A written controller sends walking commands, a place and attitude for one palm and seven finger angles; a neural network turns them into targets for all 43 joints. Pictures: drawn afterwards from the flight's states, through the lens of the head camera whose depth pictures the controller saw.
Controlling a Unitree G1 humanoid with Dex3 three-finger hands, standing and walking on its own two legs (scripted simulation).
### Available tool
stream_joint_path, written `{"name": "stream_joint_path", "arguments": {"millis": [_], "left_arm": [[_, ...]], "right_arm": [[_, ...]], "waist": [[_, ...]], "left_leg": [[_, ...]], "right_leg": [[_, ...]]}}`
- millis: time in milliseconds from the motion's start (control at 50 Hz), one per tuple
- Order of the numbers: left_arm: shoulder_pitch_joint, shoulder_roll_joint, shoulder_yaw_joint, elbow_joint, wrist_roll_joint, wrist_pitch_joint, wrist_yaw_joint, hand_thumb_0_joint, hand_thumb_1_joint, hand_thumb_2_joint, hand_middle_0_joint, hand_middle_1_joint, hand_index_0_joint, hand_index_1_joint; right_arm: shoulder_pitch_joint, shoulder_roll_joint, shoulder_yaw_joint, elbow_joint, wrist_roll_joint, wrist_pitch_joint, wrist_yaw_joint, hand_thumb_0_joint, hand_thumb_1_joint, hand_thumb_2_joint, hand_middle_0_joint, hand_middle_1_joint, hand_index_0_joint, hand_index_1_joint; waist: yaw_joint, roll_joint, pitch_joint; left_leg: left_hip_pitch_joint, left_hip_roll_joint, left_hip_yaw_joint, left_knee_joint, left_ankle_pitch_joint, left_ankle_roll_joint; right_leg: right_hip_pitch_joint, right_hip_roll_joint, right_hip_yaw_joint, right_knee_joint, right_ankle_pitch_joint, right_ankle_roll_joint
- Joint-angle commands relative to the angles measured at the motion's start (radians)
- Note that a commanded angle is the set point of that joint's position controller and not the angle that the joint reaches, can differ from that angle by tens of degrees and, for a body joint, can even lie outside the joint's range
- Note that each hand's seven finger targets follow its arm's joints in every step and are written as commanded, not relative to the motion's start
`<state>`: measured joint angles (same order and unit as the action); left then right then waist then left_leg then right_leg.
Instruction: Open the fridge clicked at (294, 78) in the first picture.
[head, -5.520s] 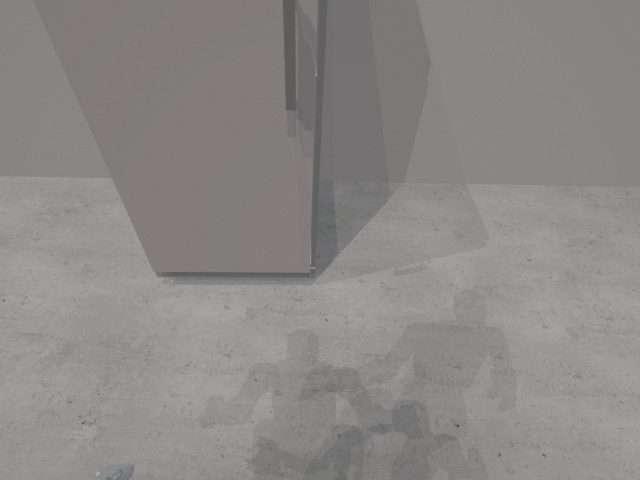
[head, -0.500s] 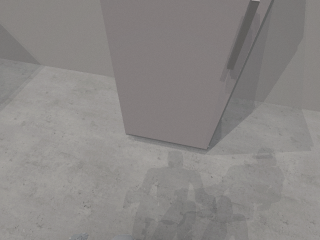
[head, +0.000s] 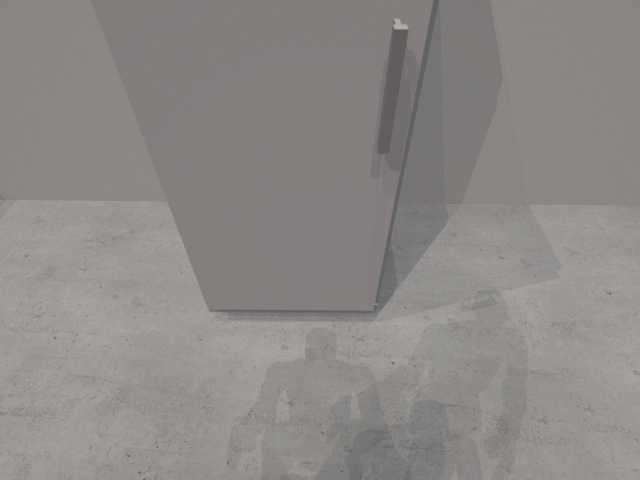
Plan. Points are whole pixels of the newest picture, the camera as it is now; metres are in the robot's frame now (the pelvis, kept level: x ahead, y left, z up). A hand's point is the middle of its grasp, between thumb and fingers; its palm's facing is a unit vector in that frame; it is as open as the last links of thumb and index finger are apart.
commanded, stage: take the last steps up to it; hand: right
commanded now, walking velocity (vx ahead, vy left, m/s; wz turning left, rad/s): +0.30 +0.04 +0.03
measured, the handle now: (389, 91) +0.76 -0.13 +0.13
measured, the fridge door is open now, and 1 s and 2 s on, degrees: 0 0 0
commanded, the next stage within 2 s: come to a stop and stand still in 0.62 s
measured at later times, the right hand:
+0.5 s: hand (443, 434) +0.24 -0.19 -0.18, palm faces -0.06 +0.99 -0.16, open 7.4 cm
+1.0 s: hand (417, 384) +0.32 -0.17 -0.19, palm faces +0.05 +0.98 -0.17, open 7.3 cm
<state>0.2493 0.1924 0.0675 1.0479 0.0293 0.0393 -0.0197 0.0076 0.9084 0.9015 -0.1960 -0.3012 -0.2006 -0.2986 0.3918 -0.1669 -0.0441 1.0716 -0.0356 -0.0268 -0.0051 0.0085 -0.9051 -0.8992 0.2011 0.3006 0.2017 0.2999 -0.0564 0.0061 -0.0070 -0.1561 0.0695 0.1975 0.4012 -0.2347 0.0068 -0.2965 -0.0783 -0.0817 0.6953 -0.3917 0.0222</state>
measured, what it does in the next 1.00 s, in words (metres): walks ahead: right foot, then left foot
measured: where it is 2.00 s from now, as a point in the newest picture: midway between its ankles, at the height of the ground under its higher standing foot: outside the picture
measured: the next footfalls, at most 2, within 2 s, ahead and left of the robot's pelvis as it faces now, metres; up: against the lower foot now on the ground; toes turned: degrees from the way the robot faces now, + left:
right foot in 0.06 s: +0.04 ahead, -0.13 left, +0.00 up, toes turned -7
left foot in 0.58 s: +0.32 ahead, +0.11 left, +0.00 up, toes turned +11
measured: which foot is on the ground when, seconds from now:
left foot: down 0.00-0.06, up 0.08-0.56, down 0.58-0.96, up 0.98-1.00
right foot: up 0.00-0.04, down 0.06-0.58, up 0.60-0.92, down 0.94-1.00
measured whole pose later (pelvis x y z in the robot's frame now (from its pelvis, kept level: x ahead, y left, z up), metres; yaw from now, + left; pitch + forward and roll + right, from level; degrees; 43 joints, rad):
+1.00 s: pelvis +0.29 +0.01 -0.02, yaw +3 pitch -2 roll +1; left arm 0.16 0.15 0.04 1.02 0.02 0.01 0.03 0.01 0.93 0.90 -0.19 -0.30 -0.20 -0.30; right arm 0.24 -0.16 -0.04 1.06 -0.01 0.02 -0.03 0.00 -0.91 -0.90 0.20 0.30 0.20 0.30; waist -0.04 0.01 0.06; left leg -0.23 0.02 0.14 0.61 -0.34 0.01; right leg -0.33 -0.05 -0.09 0.60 -0.22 -0.01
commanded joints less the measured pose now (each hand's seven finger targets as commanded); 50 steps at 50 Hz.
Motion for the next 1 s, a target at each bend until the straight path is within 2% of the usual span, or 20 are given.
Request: {"name": "stream_joint_path", "arguments": {"millis": [0,40,60,160,220,420,460,500,520,540,560,580,620,660,720,800,860,900,940,980], "left_arm": [[0.120,0.038,-0.007,-0.012,-0.009,-0.063,0.012,0.000,0.900,0.900,-0.200,-0.300,-0.200,-0.300],[0.267,0.187,0.024,0.025,0.002,-0.071,0.032,0.000,0.900,0.900,-0.200,-0.300,-0.200,-0.300],[0.266,0.202,0.026,0.017,-0.003,-0.066,0.038,0.000,0.900,0.900,-0.200,-0.300,-0.200,-0.300],[0.151,0.064,-0.018,0.009,-0.011,-0.105,0.053,0.000,0.900,0.900,-0.200,-0.300,-0.200,-0.300],[0.188,0.061,-0.022,0.027,-0.017,-0.117,0.058,0.000,0.900,0.900,-0.200,-0.300,-0.200,-0.300],[0.316,0.049,-0.014,0.099,0.004,-0.113,0.067,0.000,0.900,0.900,-0.200,-0.300,-0.200,-0.300],[0.311,0.060,-0.012,0.106,0.004,-0.108,0.066,0.000,0.900,0.900,-0.200,-0.300,-0.200,-0.300],[0.274,0.084,-0.004,0.100,-0.004,-0.105,0.067,0.000,0.900,0.900,-0.200,-0.300,-0.200,-0.300],[0.250,0.088,-0.002,0.093,-0.012,-0.106,0.063,0.000,0.900,0.900,-0.200,-0.300,-0.200,-0.300],[0.266,0.055,-0.005,0.084,-0.024,-0.107,0.050,0.000,0.900,0.900,-0.200,-0.300,-0.200,-0.300],[0.324,-0.004,-0.014,0.059,-0.033,-0.104,0.049,0.000,0.900,0.900,-0.200,-0.300,-0.200,-0.300],[0.270,0.015,-0.012,0.045,-0.036,-0.095,0.053,0.000,0.900,0.900,-0.200,-0.300,-0.200,-0.300],[0.171,-0.010,-0.007,0.033,-0.024,-0.083,0.042,0.000,0.900,0.900,-0.200,-0.300,-0.200,-0.300],[0.183,-0.038,-0.011,0.036,-0.007,-0.066,0.038,0.000,0.900,0.900,-0.200,-0.300,-0.200,-0.300],[0.225,-0.062,-0.024,0.046,-0.006,-0.043,0.039,0.000,0.900,0.900,-0.200,-0.300,-0.200,-0.300],[0.156,-0.075,-0.044,0.029,-0.019,-0.041,0.043,0.000,0.900,0.900,-0.200,-0.300,-0.200,-0.300],[0.098,-0.031,-0.030,0.004,-0.023,-0.035,0.047,0.000,0.900,0.900,-0.200,-0.300,-0.200,-0.300],[0.092,0.022,-0.017,-0.010,-0.019,-0.034,0.048,0.000,0.900,0.900,-0.200,-0.300,-0.200,-0.300],[0.070,0.107,-0.002,-0.040,-0.012,-0.038,0.055,0.000,0.900,0.900,-0.200,-0.300,-0.200,-0.300],[0.025,0.132,-0.001,-0.050,-0.008,-0.038,0.064,0.000,0.900,0.900,-0.200,-0.300,-0.200,-0.300]], "right_arm": [[-0.028,-0.140,-0.027,-0.020,0.016,-0.008,-0.005,0.000,-0.900,-0.900,0.200,0.300,0.200,0.300],[-0.064,-0.037,-0.002,-0.061,0.020,-0.001,0.007,0.000,-0.900,-0.900,0.200,0.300,0.200,0.300],[-0.129,-0.072,-0.008,-0.089,0.011,0.000,0.010,0.000,-0.900,-0.900,0.200,0.300,0.200,0.300],[-0.066,-0.046,-0.017,-0.013,0.004,0.005,0.031,0.000,-0.900,-0.900,0.200,0.300,0.200,0.300],[-0.055,-0.038,-0.019,-0.004,0.006,0.017,0.026,0.000,-0.900,-0.900,0.200,0.300,0.200,0.300],[-0.343,-0.018,-0.009,-0.105,0.017,0.009,0.031,0.000,-0.900,-0.900,0.200,0.300,0.200,0.300],[-0.318,-0.029,-0.010,-0.101,0.019,0.002,0.027,0.000,-0.900,-0.900,0.200,0.300,0.200,0.300],[-0.155,-0.051,-0.020,-0.050,0.016,-0.010,0.022,0.000,-0.900,-0.900,0.200,0.300,0.200,0.300],[-0.022,-0.083,-0.032,-0.007,0.012,-0.020,0.018,0.000,-0.900,-0.900,0.200,0.300,0.200,0.300],[0.107,-0.163,-0.052,0.028,0.004,-0.036,0.007,0.000,-0.900,-0.900,0.200,0.300,0.200,0.300],[0.167,-0.248,-0.070,0.037,0.015,-0.039,-0.003,0.000,-0.900,-0.900,0.200,0.300,0.200,0.300],[0.118,-0.252,-0.066,0.024,0.030,-0.030,-0.009,0.000,-0.900,-0.900,0.200,0.300,0.200,0.300],[-0.065,-0.171,-0.045,-0.023,0.028,-0.024,-0.012,0.000,-0.900,-0.900,0.200,0.300,0.200,0.300],[-0.152,-0.104,-0.025,-0.041,0.022,-0.033,-0.019,0.000,-0.900,-0.900,0.200,0.300,0.200,0.300],[-0.177,-0.059,-0.002,-0.045,0.017,-0.040,-0.022,0.000,-0.900,-0.900,0.200,0.300,0.200,0.300],[-0.152,-0.076,-0.001,-0.044,0.013,-0.025,-0.028,0.000,-0.900,-0.900,0.200,0.300,0.200,0.300],[-0.138,-0.112,-0.012,-0.044,0.017,-0.003,-0.034,0.000,-0.900,-0.900,0.200,0.300,0.200,0.300],[-0.131,-0.118,-0.021,-0.055,0.023,0.017,-0.036,0.000,-0.900,-0.900,0.200,0.300,0.200,0.300],[-0.092,-0.073,-0.015,-0.076,0.027,0.034,-0.040,0.000,-0.900,-0.900,0.200,0.300,0.200,0.300],[-0.077,-0.074,-0.014,-0.075,0.029,0.049,-0.044,0.000,-0.900,-0.900,0.200,0.300,0.200,0.300]], "waist": [[0.092,0.027,0.048],[0.153,-0.374,0.085],[0.156,-0.269,0.141],[0.067,-0.093,0.192],[0.055,-0.111,0.142],[0.120,-0.145,0.201],[0.102,-0.147,0.172],[0.024,-0.134,0.071],[-0.038,-0.103,0.000],[-0.084,0.041,-0.121],[-0.060,0.251,-0.239],[-0.053,0.148,-0.201],[-0.005,0.066,0.018],[0.062,-0.005,0.073],[0.112,0.067,0.070],[0.079,0.075,0.009],[0.069,0.107,-0.014],[0.075,0.080,-0.001],[0.060,-0.122,-0.001],[0.057,-0.282,0.001]], "left_leg": [[-0.230,0.153,-0.169,-0.094,-0.328,0.067],[-0.500,-0.022,-0.004,0.360,-0.314,-0.017],[-0.540,0.009,-0.099,0.495,-0.289,0.000],[-0.489,0.052,-0.153,0.683,-0.012,-0.019],[-0.512,0.040,-0.149,0.709,0.048,-0.035],[-0.499,0.024,-0.079,0.335,0.033,-0.004],[-0.376,-0.020,-0.047,0.257,-0.002,0.022],[-0.152,-0.069,-0.023,0.178,0.051,0.046],[0.049,-0.067,-0.032,0.118,0.136,0.054],[0.307,0.096,-0.210,0.114,0.267,0.113],[0.446,0.371,-0.601,0.025,0.487,0.228],[0.337,0.384,-0.601,-0.059,0.389,0.267],[0.020,0.323,-0.515,-0.159,0.032,0.228],[-0.142,0.260,-0.351,-0.186,0.066,0.182],[-0.229,0.201,-0.201,-0.181,0.284,0.151],[-0.122,0.165,-0.171,-0.075,0.597,0.157],[-0.049,0.170,-0.186,0.016,0.595,0.146],[-0.110,0.147,-0.180,0.091,0.468,0.098],[-0.178,0.024,-0.112,0.191,0.122,0.003],[-0.174,-0.044,-0.133,0.468,-0.361,-0.028]], "right_leg": [[0.275,0.029,-0.059,-0.289,0.093,-0.014],[0.359,-0.308,0.429,-0.558,-0.284,-0.130],[0.294,-0.365,0.480,-0.602,-0.331,-0.178],[0.182,-0.213,0.193,-0.583,0.124,-0.131],[0.258,-0.182,0.096,-0.543,0.369,-0.123],[0.350,-0.215,0.040,-0.454,0.700,-0.155],[0.338,-0.216,0.023,-0.381,0.864,-0.148],[0.320,-0.198,-0.007,-0.205,1.004,-0.121],[0.235,-0.161,-0.033,-0.049,0.921,-0.090],[0.032,-0.092,-0.064,0.212,0.626,-0.056],[-0.170,0.068,-0.047,0.550,-0.165,-0.018],[-0.192,0.040,0.076,0.661,-0.199,-0.046],[-0.229,-0.035,0.084,0.681,-0.057,-0.048],[-0.165,-0.067,0.086,0.579,0.019,-0.040],[-0.087,-0.056,0.050,0.383,0.040,-0.006],[-0.026,-0.009,0.018,0.083,0.088,0.016],[0.021,0.009,0.017,-0.085,0.173,0.022],[0.119,-0.011,0.038,-0.197,0.412,0.007],[0.166,-0.206,0.199,-0.249,0.876,-0.098],[0.107,-0.305,0.298,-0.354,1.005,-0.218]]}}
